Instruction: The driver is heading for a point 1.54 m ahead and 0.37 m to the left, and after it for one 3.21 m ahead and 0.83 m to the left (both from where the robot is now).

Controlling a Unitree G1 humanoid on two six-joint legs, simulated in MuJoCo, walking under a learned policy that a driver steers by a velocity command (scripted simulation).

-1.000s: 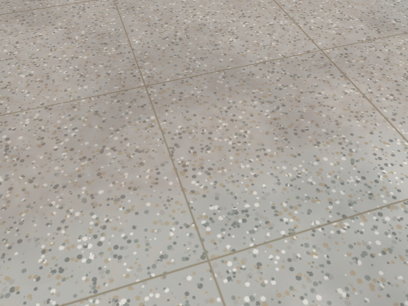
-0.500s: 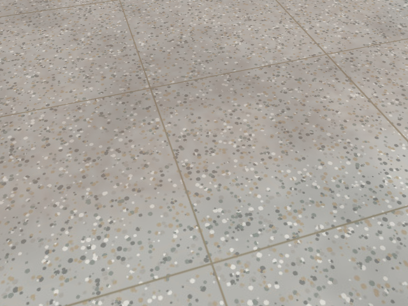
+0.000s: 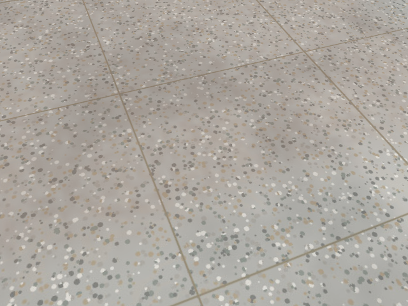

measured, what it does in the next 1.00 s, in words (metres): walks ahead: right foot, then left foot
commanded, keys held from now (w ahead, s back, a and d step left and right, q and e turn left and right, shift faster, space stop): w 0.94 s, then w+q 0.06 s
